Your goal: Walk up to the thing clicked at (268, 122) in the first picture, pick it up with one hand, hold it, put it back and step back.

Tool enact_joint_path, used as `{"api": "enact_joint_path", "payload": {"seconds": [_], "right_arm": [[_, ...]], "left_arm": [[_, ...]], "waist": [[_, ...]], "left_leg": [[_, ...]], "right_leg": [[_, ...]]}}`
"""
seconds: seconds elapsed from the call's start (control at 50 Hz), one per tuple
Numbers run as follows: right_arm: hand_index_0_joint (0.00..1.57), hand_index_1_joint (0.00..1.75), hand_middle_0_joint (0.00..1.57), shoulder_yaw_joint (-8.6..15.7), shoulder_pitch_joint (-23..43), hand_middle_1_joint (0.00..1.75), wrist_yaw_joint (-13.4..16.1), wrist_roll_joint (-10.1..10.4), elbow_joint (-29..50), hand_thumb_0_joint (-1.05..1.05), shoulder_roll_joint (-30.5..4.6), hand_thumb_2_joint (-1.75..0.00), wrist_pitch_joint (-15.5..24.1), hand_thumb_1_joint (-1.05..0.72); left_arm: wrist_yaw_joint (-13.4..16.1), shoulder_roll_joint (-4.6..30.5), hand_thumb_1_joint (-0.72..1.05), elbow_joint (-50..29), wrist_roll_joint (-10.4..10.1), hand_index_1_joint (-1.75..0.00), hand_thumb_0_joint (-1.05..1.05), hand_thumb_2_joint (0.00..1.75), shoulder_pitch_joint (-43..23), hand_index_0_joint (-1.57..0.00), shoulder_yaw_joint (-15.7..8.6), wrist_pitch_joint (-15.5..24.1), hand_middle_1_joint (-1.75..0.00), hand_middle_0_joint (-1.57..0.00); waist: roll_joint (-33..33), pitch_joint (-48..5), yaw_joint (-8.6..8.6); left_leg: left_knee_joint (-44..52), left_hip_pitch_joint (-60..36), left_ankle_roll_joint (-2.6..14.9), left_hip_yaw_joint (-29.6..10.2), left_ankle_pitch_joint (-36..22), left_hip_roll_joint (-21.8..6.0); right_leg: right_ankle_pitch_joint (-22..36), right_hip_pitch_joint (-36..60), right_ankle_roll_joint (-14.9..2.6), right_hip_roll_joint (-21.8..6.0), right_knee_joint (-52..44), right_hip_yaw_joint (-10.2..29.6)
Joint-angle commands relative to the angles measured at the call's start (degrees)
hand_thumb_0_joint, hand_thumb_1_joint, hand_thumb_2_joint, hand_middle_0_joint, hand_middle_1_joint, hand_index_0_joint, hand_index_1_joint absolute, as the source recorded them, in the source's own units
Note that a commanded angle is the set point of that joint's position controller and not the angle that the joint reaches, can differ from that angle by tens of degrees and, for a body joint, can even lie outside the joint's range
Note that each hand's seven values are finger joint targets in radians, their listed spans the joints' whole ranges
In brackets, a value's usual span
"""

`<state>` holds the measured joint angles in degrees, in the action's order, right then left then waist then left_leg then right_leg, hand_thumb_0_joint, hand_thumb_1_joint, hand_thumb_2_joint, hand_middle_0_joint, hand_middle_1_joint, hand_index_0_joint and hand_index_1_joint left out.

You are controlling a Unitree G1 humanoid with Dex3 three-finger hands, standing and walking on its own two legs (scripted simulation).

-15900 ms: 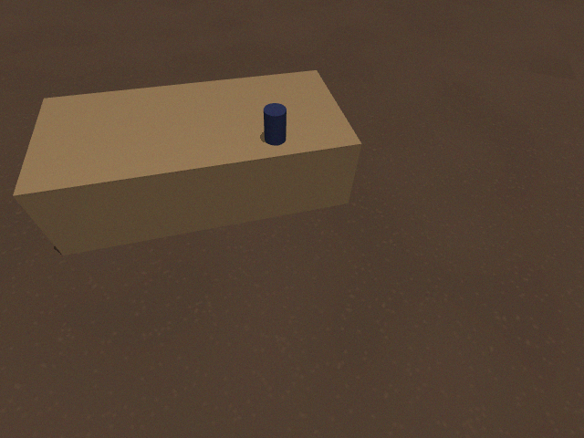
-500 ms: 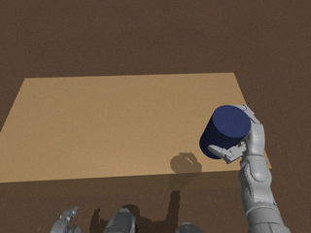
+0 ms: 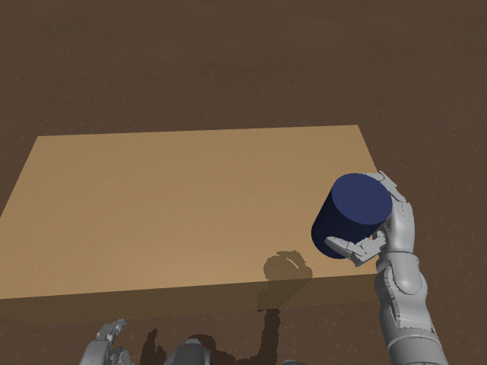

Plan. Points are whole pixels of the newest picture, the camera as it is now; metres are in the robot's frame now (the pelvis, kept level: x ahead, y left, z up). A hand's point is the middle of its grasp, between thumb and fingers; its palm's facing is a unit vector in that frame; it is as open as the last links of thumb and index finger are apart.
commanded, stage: hold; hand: right
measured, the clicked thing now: (346, 219) +0.34 -0.15 +0.04
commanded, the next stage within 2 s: none
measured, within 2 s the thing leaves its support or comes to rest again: neither
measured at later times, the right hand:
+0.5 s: hand (362, 218) +0.33 -0.17 +0.06, palm faces +0.08 +1.00 -0.01, open 11.8 cm
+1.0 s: hand (360, 219) +0.33 -0.16 +0.07, palm faces +0.07 +1.00 -0.01, open 11.8 cm
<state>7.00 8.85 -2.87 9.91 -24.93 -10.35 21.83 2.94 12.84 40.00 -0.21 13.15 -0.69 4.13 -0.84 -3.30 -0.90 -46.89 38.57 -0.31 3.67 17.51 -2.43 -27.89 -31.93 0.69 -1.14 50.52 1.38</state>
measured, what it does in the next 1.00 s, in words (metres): stands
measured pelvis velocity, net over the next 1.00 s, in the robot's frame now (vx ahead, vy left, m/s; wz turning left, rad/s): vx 0.00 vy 0.00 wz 0.00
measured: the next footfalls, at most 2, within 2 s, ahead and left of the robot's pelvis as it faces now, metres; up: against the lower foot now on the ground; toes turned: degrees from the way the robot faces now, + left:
none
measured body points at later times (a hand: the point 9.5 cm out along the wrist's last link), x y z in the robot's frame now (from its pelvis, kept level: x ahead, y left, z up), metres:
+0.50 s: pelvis +0.00 +0.00 +0.01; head +0.05 +0.00 +0.45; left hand +0.14 +0.24 -0.10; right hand +0.32 -0.22 +0.07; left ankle +0.06 +0.13 -0.70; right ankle -0.03 -0.13 -0.70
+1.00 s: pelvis +0.00 +0.00 +0.01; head +0.04 +0.00 +0.46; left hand +0.13 +0.24 -0.10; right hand +0.32 -0.22 +0.07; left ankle +0.06 +0.13 -0.70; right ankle -0.03 -0.13 -0.70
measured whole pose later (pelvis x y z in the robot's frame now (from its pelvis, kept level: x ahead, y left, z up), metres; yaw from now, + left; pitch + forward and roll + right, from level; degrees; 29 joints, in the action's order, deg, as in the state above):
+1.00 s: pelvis +0.00 +0.00 +0.01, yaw +0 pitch +7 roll +1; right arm 6.8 6.4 -3.9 10.6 -21.8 -10.6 20.1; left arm 3.4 12.0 39.6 -0.7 13.1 0.4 3.8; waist -0.9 -2.7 -0.7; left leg -43.6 34.3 -0.4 3.5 16.1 -2.4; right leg -26.3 -27.6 0.6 -1.0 47.0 1.2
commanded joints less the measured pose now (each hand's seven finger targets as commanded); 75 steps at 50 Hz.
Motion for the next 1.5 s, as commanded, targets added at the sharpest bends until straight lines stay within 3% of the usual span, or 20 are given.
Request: {"api": "enact_joint_path", "payload": {"seconds": [0.0, 0.3, 0.32, 0.36, 0.48, 0.52, 0.54, 0.6, 0.7, 0.8, 0.92, 0.96, 1.0, 1.06, 1.08, 1.18, 1.28, 1.32, 1.36, 1.48], "right_arm": [[1.31, 1.4, 1.27, 2.3, 13.7, 1.4, -0.4, 0.4, 13.2, 0.0, -6.8, -1.24, 3.8, -0.05], [1.31, 1.4, 1.28, 3.4, 10.3, 1.4, -0.7, 0.8, 13.9, 0.0, -7.6, -1.24, 2.2, -0.06], [1.31, 1.4, 1.27, 2.0, 12.3, 1.4, -1.1, 0.9, 17.4, 0.0, -7.0, -1.24, 2.5, -0.06], [1.31, 1.4, 1.27, 3.3, 12.2, 1.4, -1.0, 0.8, 15.7, 0.0, -7.8, -1.24, 2.3, -0.05], [1.3, 1.4, 1.27, 2.3, 15.2, 1.4, -1.5, 1.2, 18.6, 0.0, -7.2, -1.24, 2.7, -0.04], [1.29, 1.38, 1.25, 2.6, 9.3, 1.38, -1.4, 1.1, 11.9, 0.0, -6.2, -1.23, 1.8, -0.03], [1.3, 1.39, 1.26, 2.2, 10.7, 1.39, -1.4, 1.1, 16.1, 0.0, -6.5, -1.24, 2.2, -0.03], [1.3, 1.39, 1.27, 1.6, 10.5, 1.39, -1.6, 0.7, 14.5, 0.0, -6.0, -1.24, 2.2, -0.06], [1.3, 1.4, 1.27, 4.1, 13.3, 1.4, -0.8, 0.8, 16.9, 0.0, -8.6, -1.25, 3.0, -0.05], [1.3, 1.4, 1.27, 1.1, 12.9, 1.4, -0.9, 0.7, 17.6, 0.0, -6.2, -1.25, 2.8, -0.05], [1.31, 1.41, 1.27, 3.5, 11.8, 1.41, -1.2, 1.0, 15.4, 0.0, -7.7, -1.26, 2.0, -0.03], [1.31, 1.41, 1.28, 2.6, 11.0, 1.41, -1.3, 1.5, 13.4, 0.0, -6.3, -1.25, 1.5, -0.05], [1.3, 1.39, 1.26, 3.5, 13.0, 1.39, -1.1, 1.2, 16.3, 0.0, -7.7, -1.24, 2.0, -0.04], [1.3, 1.4, 1.26, 1.2, 11.4, 1.4, -1.6, 1.0, 13.9, 0.0, -5.6, -1.24, 1.8, -0.04], [1.29, 1.39, 1.26, 1.3, 15.5, 1.39, -1.4, 0.9, 19.0, 0.0, -6.5, -1.23, 2.8, -0.03], [1.29, 1.39, 1.26, 3.8, 13.9, 1.39, -0.6, 0.9, 17.7, 0.0, -8.1, -1.24, 2.9, -0.02], [1.31, 1.41, 1.27, 1.7, 10.0, 1.41, -0.3, 0.5, 16.4, 0.0, -5.9, -1.26, 2.7, -0.03], [1.32, 1.42, 1.28, 3.1, 10.0, 1.42, -0.3, 0.5, 14.1, 0.0, -7.1, -1.27, 2.5, -0.05], [1.32, 1.42, 1.28, 1.7, 13.0, 1.42, -0.7, 0.5, 16.3, 0.0, -6.4, -1.27, 2.4, -0.04], [1.3, 1.4, 1.27, 3.5, 12.0, 1.4, -1.1, 0.8, 16.4, 0.0, -7.9, -1.25, 2.4, -0.05]], "left_arm": [[0.6, 7.9, 0.88, -6.6, -0.1, -0.31, 0.0, 0.92, -0.3, -0.19, -2.7, 2.4, -0.3, -0.2], [0.9, 8.0, 0.88, -7.0, -0.4, -0.31, 0.0, 0.92, -1.1, -0.19, -2.5, 2.1, -0.3, -0.2], [0.8, 6.9, 0.88, -7.5, -0.3, -0.31, 0.0, 0.92, -1.8, -0.19, -1.8, 2.0, -0.3, -0.2], [0.9, 7.7, 0.89, -6.8, -0.4, -0.31, 0.0, 0.91, -0.6, -0.19, -2.3, 2.1, -0.3, -0.2], [1.1, 6.7, 0.88, -7.5, -0.5, -0.31, 0.0, 0.91, -1.5, -0.19, -1.6, 2.3, -0.3, -0.2], [1.1, 7.7, 0.88, -6.8, -0.4, -0.31, 0.0, 0.92, -1.3, -0.19, -2.4, 2.5, -0.3, -0.2], [0.9, 7.7, 0.89, -6.8, -0.2, -0.31, 0.0, 0.91, -1.4, -0.19, -2.5, 2.5, -0.3, -0.2], [0.9, 7.8, 0.89, -6.8, -0.2, -0.31, 0.0, 0.91, -0.9, -0.19, -2.5, 2.3, -0.3, -0.2], [0.8, 7.3, 0.89, -7.3, -0.2, -0.31, 0.0, 0.91, -1.6, -0.2, -2.2, 2.2, -0.3, -0.2], [1.0, 6.6, 0.89, -7.8, -0.4, -0.31, 0.0, 0.91, -1.9, -0.2, -1.4, 2.4, -0.3, -0.2], [0.9, 6.9, 0.89, -7.7, -0.5, -0.3, 0.0, 0.91, -1.8, -0.19, -1.6, 2.3, -0.3, -0.2], [0.9, 7.5, 0.89, -7.1, -0.5, -0.3, 0.0, 0.91, -2.2, -0.2, -2.0, 2.4, -0.3, -0.2], [0.9, 6.6, 0.89, -8.5, -0.6, -0.3, 0.0, 0.91, -2.5, -0.2, -1.2, 2.7, -0.3, -0.2], [0.9, 7.5, 0.89, -7.4, -0.4, -0.3, 0.0, 0.91, -1.9, -0.2, -2.0, 2.8, -0.3, -0.2], [0.8, 6.3, 0.89, -7.8, -0.3, -0.3, 0.0, 0.91, -2.3, -0.2, -1.2, 2.9, -0.3, -0.2], [1.1, 6.5, 0.89, -7.4, -0.2, -0.3, 0.0, 0.91, -2.5, -0.19, -1.2, 3.0, -0.3, -0.2], [1.0, 6.1, 0.89, -8.1, -0.2, -0.3, 0.0, 0.91, -2.6, -0.19, -1.0, 3.0, -0.3, -0.2], [1.1, 6.3, 0.89, -7.9, -0.3, -0.3, 0.0, 0.91, -2.3, -0.19, -1.1, 2.7, -0.3, -0.2], [1.1, 6.3, 0.88, -8.1, -0.2, -0.3, 0.0, 0.91, -2.2, -0.19, -1.2, 2.7, -0.3, -0.2], [1.1, 6.2, 0.89, -8.0, -0.2, -0.3, 0.0, 0.91, -2.7, -0.19, -1.1, 3.0, -0.3, -0.2]], "waist": [[1.1, -15.9, -0.24], [1.6, -14.8, 0.02], [0.0, -14.5, 0.17], [0.1, -16.1, 0.13], [0.9, -15.3, -0.61], [2.7, -13.1, -0.34], [0.5, -13.9, 0.53], [0.9, -14.6, -0.47], [0.5, -15.0, 0.41], [0.3, -14.8, -0.42], [1.3, -13.9, 0.17], [2.0, -11.3, -0.15], [1.5, -14.6, 0.23], [2.5, -12.6, -0.66], [-0.1, -14.5, -0.13], [-0.8, -14.3, 0.33], [1.2, -14.8, 0.16], [2.7, -14.1, 0.03], [1.7, -14.8, -0.74], [0.1, -14.9, 0.29]], "left_leg": [[5.5, -17.9, 0.94, -1.0, -10.8, 1.5], [7.0, -19.4, 1.04, -0.9, -11.4, 1.5], [6.9, -19.4, 1.03, -0.8, -11.3, 1.4], [6.2, -19.4, 1.3, -0.4, -13.0, 1.7], [7.2, -19.5, 0.99, -0.9, -12.3, 1.4], [7.3, -19.1, 1.0, -0.6, -11.2, 1.5], [7.2, -19.2, 1.15, -0.6, -10.8, 1.5], [6.5, -18.9, 1.33, -0.2, -13.2, 1.7], [7.3, -20.2, 1.07, -0.8, -10.6, 1.4], [7.1, -19.4, 1.2, -0.7, -12.0, 1.6], [7.9, -19.5, 1.04, -0.4, -9.5, 1.7], [8.5, -18.5, 0.8, -0.6, -7.8, 1.6], [8.0, -19.8, 0.97, -0.8, -9.5, 1.5], [7.9, -18.6, 0.85, -0.6, -9.3, 1.6], [7.5, -19.0, 1.05, -0.9, -10.1, 1.4], [7.9, -18.8, 1.0, -1.0, -8.8, 1.5], [7.3, -20.4, 0.95, -0.8, -12.0, 1.4], [7.7, -20.8, 0.77, -1.3, -12.3, 1.2], [7.7, -19.8, 0.84, -1.4, -11.2, 1.3], [8.4, -20.1, 0.76, -1.5, -9.1, 1.2]], "right_leg": [[15.3, 0.2, -0.79, 1.1, -8.8, -0.6], [16.2, 1.9, -0.77, 1.1, -10.4, -0.6], [16.2, 1.9, -0.63, 1.1, -10.5, -0.6], [19.2, 3.2, -0.19, 0.8, -10.8, -0.1], [16.8, 3.5, -0.83, 1.0, -10.4, -0.5], [16.1, 1.9, -0.75, 1.0, -10.9, -0.3], [15.8, 2.2, -0.57, 1.0, -11.1, -0.3], [19.0, 3.2, -0.27, 0.8, -10.8, -0.1], [15.4, 2.4, -0.59, 1.1, -11.1, -0.4], [16.9, 3.8, -0.49, 0.9, -11.2, -0.3], [14.7, 2.1, -0.63, 0.9, -11.9, -0.2], [12.4, 1.0, -0.94, 1.0, -11.9, -0.4], [14.3, 2.3, -0.87, 1.0, -11.6, -0.5], [13.8, 1.9, -0.94, 1.0, -11.6, -0.3], [14.6, 2.7, -0.77, 1.0, -11.5, -0.5], [13.3, 2.5, -0.83, 1.2, -11.5, -0.6], [16.4, 2.3, -0.67, 1.1, -11.0, -0.7], [15.7, 1.6, -1.08, 1.3, -10.5, -1.1], [14.7, 2.0, -1.11, 1.2, -10.7, -0.9], [12.9, 2.0, -1.17, 1.3, -11.1, -1.0]]}}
